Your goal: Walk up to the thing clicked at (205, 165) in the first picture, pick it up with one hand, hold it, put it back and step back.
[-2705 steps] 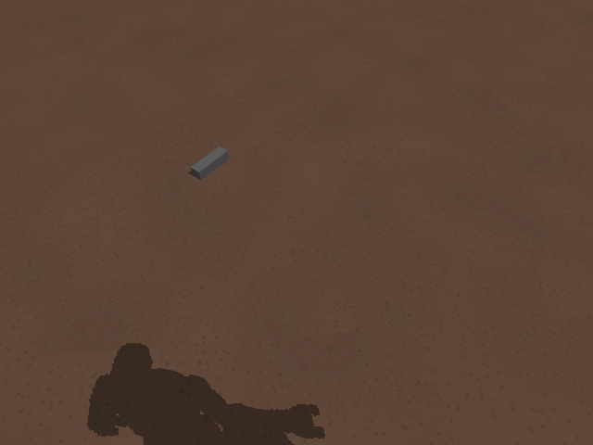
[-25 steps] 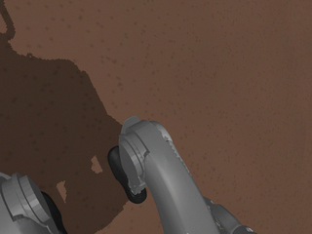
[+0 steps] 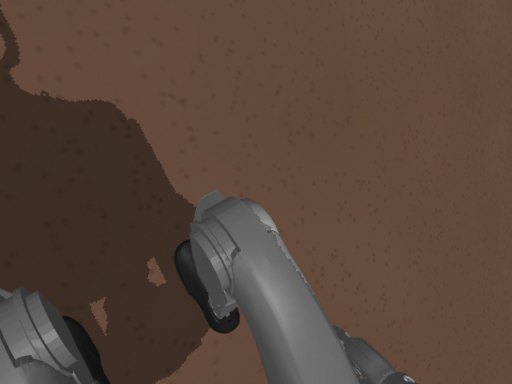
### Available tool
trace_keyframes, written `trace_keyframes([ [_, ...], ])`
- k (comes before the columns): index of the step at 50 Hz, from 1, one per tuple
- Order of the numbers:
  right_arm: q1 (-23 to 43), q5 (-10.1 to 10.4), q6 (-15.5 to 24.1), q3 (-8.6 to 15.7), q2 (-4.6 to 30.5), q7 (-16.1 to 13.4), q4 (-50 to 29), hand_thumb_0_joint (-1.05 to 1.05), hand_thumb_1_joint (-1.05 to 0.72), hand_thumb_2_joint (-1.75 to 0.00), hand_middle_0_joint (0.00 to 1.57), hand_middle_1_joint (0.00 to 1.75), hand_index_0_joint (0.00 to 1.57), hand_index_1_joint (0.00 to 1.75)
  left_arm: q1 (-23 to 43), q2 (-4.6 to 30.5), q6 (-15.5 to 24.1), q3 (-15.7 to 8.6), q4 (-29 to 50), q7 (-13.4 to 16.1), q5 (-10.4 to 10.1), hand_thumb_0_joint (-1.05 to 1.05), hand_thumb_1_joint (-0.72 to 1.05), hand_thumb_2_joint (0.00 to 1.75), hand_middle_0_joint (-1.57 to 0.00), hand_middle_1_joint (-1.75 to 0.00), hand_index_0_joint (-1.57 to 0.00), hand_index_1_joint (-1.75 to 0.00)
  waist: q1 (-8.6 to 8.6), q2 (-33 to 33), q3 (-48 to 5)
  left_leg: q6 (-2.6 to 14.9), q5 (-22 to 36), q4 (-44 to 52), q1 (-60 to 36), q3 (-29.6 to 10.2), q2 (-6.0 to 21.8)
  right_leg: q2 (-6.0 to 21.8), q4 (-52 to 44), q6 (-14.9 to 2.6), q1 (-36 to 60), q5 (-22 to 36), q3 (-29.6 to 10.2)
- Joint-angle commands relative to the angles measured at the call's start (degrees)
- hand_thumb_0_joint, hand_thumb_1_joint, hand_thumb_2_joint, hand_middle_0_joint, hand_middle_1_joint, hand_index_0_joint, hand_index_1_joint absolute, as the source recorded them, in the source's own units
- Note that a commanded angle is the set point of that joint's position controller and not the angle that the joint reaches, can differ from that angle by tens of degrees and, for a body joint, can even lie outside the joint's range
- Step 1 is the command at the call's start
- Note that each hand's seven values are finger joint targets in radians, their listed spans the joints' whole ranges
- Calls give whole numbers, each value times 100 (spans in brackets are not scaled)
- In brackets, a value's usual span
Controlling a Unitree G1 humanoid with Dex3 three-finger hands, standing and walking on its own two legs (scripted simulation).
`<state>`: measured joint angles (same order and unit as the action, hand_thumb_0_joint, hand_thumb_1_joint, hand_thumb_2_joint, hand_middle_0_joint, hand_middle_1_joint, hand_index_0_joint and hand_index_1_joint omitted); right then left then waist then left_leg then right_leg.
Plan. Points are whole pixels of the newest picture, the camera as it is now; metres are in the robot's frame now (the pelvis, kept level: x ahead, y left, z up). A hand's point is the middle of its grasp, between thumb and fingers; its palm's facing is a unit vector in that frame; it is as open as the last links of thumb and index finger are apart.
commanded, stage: open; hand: left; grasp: from above
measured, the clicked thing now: out of the picture +0.51 +0.31 -0.29
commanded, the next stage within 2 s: withdraw in 0.26 s
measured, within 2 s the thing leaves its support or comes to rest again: neither
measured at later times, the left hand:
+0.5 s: hand out of the picture +0.52 +0.30 -0.24, palm faces -0.41 -0.13 -0.90, open 13.9 cm
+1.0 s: hand out of the picture +0.51 +0.33 -0.08, palm faces -0.50 -0.14 -0.86, open 13.9 cm
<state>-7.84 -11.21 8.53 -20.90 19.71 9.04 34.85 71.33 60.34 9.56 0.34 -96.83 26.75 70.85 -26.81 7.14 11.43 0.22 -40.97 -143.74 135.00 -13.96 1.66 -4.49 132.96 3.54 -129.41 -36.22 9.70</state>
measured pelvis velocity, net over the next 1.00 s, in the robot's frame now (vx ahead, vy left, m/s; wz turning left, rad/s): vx -0.01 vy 0.00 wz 0.08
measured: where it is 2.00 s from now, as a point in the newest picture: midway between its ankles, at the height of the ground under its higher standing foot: (158, 342)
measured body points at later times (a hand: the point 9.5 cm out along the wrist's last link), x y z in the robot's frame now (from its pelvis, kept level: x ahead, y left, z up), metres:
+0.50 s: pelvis +0.00 +0.00 +0.00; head +0.30 +0.12 +0.31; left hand +0.53 +0.30 -0.19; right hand +0.02 -0.25 -0.05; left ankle +0.06 +0.13 -0.28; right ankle +0.12 -0.12 -0.28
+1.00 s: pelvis -0.01 +0.00 +0.04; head +0.25 +0.09 +0.40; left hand +0.53 +0.33 -0.03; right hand +0.06 -0.27 -0.05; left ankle +0.06 +0.13 -0.28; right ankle +0.12 -0.12 -0.28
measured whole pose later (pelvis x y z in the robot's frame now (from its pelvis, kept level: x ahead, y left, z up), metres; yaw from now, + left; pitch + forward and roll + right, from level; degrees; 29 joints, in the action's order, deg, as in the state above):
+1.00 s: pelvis -0.01 +0.00 +0.04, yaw +5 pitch +33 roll -11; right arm -10.6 -6.3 -2.5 -11.7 19.7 7.1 30.9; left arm 71.0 49.8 1.1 5.2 -75.9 -0.6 63.6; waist -19.1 -0.8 3.0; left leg 0.4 -37.9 -134.3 130.3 -9.7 0.8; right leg -2.3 126.8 2.1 -125.2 -35.7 6.7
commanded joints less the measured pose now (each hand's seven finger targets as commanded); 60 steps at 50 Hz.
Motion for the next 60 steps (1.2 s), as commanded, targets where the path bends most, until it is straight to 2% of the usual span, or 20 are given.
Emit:
trace_keyframes([
  [1, -1201, -8, -81, 501, 1860, -66, 98, 0, -89, -90, 20, 30, 20, 30, 1581, 1090, 24, -7, 844, 177, -18, 0, -39, 86, -14, -98, -16, -95, -359, -3281, -3898, 36, 1489, 1426, -2815, 394, 250, -175, -1057, -448, 2572, 1632, 607],
  [7, -1272, -37, -99, 512, 1863, -94, 146, 0, -89, -90, 20, 30, 20, 30, 1682, 1263, 51, -128, 997, 280, 69, 0, -47, 93, -7, -103, -9, -101, -300, -3465, -4028, 4, 1634, 1413, -2941, 392, 254, -156, -1057, -458, 2549, 1732, 626],
  [9, -1178, -40, -89, 508, 1866, -79, 67, 0, -89, -90, 20, 30, 20, 30, 1511, 1018, 43, -5, 712, 285, -2, 0, -48, 94, -7, -104, -8, -102, -391, -3259, -3791, 27, 1483, 1406, -2769, 379, 248, -167, -1074, -460, 2468, 1620, 624],
  [15, -1312, -63, -90, 484, 1858, -82, 193, 0, -89, -90, 20, 30, 20, 30, 1527, 1185, -1, -121, 859, 280, 4, 0, -48, 94, -6, -104, -8, -102, -384, -3245, -3785, 41, 1469, 1385, -2679, 415, 246, -139, -1131, -442, 2547, 1634, 612],
  [17, -1204, -56, -85, 514, 1874, -105, 101, 0, -89, -90, 20, 30, 20, 30, 1468, 1078, -15, -4, 600, 266, 4, 0, -49, 95, -6, -105, -8, -103, -394, -3121, -3724, 46, 1226, 1447, -2639, 406, 246, -182, -1146, -458, 2541, 1429, 607],
  [21, -1292, -50, -82, 531, 1881, -100, 120, 0, -90, -90, 20, 30, 20, 30, 1758, 1220, -13, -97, 1008, 295, -10, 0, -50, 97, -7, -103, -9, -101, -369, -3292, -3926, 35, 1329, 1454, -2781, 383, 241, -145, -1112, -451, 2548, 1528, 609],
  [23, -1234, -51, -60, 535, 1854, -95, 57, 0, -90, -90, 20, 30, 20, 30, 1900, 1287, -99, -150, 1077, 368, -8, 0, -51, 98, -7, -103, -8, -101, -314, -3481, -4137, 10, 1457, 1475, -2958, 399, 262, -168, -1100, -464, 2623, 1633, 596],
  [24, -1265, -48, -57, 589, 1888, -82, 71, 0, -90, -90, 20, 30, 20, 30, 2191, 1444, -105, -307, 1676, 423, 7, 0, -51, 97, -7, -102, -9, -100, -258, -3834, -4486, -24, 1748, 1448, -3309, 385, 275, -135, -1073, -456, 2586, 1854, 616],
  [25, -1275, -40, -35, 596, 1813, -52, 63, 0, -90, -90, 20, 30, 20, 30, 1939, 1178, -201, -189, 1240, 415, 6, 0, -52, 98, -7, -102, -8, -101, -279, -3769, -4294, -23, 1693, 1463, -3224, 412, 262, -143, -1046, -482, 2540, 1816, 588],
  [26, -1341, -53, -46, 628, 1839, -34, 105, 0, -90, -90, 20, 30, 20, 30, 2118, 1286, -243, -298, 1598, 452, -4, 0, -52, 98, -7, -102, -8, -101, -266, -3854, -4481, -26, 1787, 1479, -3317, 416, 266, -153, -1085, -463, 2615, 1908, 612],
  [29, -1346, 0, -65, 786, 1802, 55, 81, 0, -90, -90, 20, 30, 20, 30, 2138, 1292, -481, -424, 2050, 352, -2, 0, -53, 98, -7, -101, -8, -100, -21, -4364, -4965, -89, 2125, 1548, -3669, 471, 242, -120, -1035, -535, 2434, 2032, 563],
  [33, -1377, 171, -298, 1075, 1658, 199, -14, 0, -91, -90, 20, 30, 20, 30, 1741, 942, -898, -393, 2791, -169, -157, 0, -54, 99, -7, -100, -7, -100, 412, -4703, -5774, -83, 2484, 1744, -4016, 602, 170, -122, -1049, -588, 2415, 2111, 436],
  [38, -1631, 312, -744, 1331, 1613, 197, -56, 0, -90, -90, 20, 30, 20, 30, 1336, 215, -1333, -38, 2561, -1162, -488, 0, -51, 98, -8, -100, -8, -99, 255, -3228, -4800, 90, 1795, 1821, -2747, 802, 73, -156, -1492, -566, 2721, 1846, 240],
  [42, -1803, 408, -1051, 1436, 1568, 43, -181, 0, -90, -90, 20, 30, 20, 30, 1344, -369, -1253, 285, 2555, -2044, -772, 0, -51, 100, -7, -101, -8, -101, 188, -2293, -4235, 136, 1231, 2104, -2164, 809, -24, -95, -1868, -622, 2875, 1211, 166],
  [43, -1777, 442, -1102, 1468, 1588, -25, -203, 0, -89, -90, 20, 30, 20, 30, 1354, -327, -1179, 323, 2633, -2233, -775, 0, -50, 99, -7, -101, -8, -101, 274, -2225, -4187, 127, 1182, 2168, -2265, 803, -31, -91, -1899, -647, 2765, 1070, 157],
  [44, -1834, 450, -1134, 1452, 1620, -95, -240, 0, -89, -90, 20, 30, 20, 30, 1363, -437, -1104, 407, 2617, -2411, -745, 0, -49, 99, -7, -101, -8, -101, 147, -2110, -4051, 117, 1114, 2171, -2256, 767, -49, -74, -1962, -669, 2651, 951, 196],
  [48, -1832, 475, -1229, 1418, 1501, -347, -286, 0, -89, -90, 20, 30, 20, 30, 1959, -338, -643, 452, 3161, -2770, -732, 0, -47, 98, -9, -100, -10, -99, 164, -1957, -4297, 124, 1019, 2122, -2393, 793, -71, -46, -2035, -651, 2705, 811, 96],
  [52, -1631, 415, -1271, 1259, 1407, -514, -352, 0, -89, -90, 20, 30, 20, 30, 2097, -206, -268, 435, 3000, -2540, -505, 0, -47, 97, -10, -98, -10, -98, 248, -2276, -4358, 73, 917, 2077, -2635, 773, -96, -21, -1872, -670, 2290, 639, 105],
  [56, -1443, 330, -1346, 1083, 1335, -572, -277, 0, -89, -89, 20, 30, 20, 30, 2386, 284, -79, 195, 2735, -1752, -158, 0, -47, 96, -10, -97, -11, -96, 449, -3064, -4617, 46, 960, 2097, -2844, 854, -122, 2, -1570, -649, 2136, 751, 74],
  [60, -1379, 324, -1288, 1095, 1459, -576, -227, 0, -89, -90, 20, 30, 20, 30, 2621, 585, -172, 33, 2356, -1114, 96, 0, -48, 96, -10, -97, -11, -96, 359, -3397, -4756, 47, 819, 2103, -3030, 801, -89, -9, -1374, -643, 1849, 735, 149],
])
